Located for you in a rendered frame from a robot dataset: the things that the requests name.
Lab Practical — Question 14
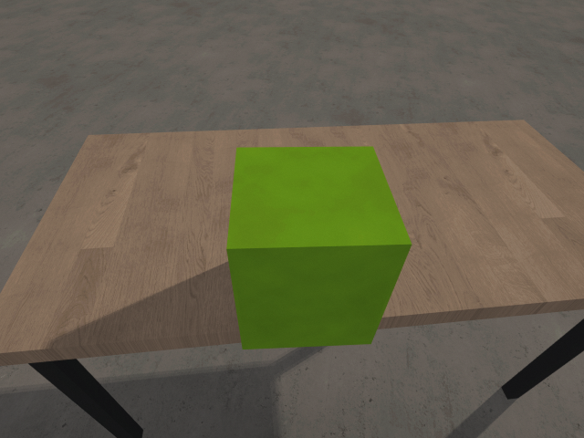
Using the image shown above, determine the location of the table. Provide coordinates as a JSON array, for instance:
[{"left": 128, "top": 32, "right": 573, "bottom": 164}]
[{"left": 0, "top": 120, "right": 584, "bottom": 438}]

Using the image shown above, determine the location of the carton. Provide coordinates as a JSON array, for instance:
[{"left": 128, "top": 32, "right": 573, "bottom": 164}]
[{"left": 226, "top": 146, "right": 412, "bottom": 349}]

